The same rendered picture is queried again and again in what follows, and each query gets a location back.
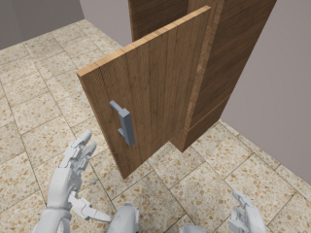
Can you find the left robot thigh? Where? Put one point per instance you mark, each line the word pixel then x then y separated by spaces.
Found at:
pixel 126 220

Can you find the handle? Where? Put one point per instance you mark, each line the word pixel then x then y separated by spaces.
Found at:
pixel 126 123

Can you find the cupboard door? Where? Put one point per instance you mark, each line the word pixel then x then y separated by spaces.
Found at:
pixel 153 79

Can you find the right robot hand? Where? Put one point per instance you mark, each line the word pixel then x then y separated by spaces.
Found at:
pixel 250 220

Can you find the robot left forearm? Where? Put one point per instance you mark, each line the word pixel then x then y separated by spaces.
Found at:
pixel 53 220

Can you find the left robot hand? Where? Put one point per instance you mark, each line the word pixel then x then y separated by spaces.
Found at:
pixel 67 175

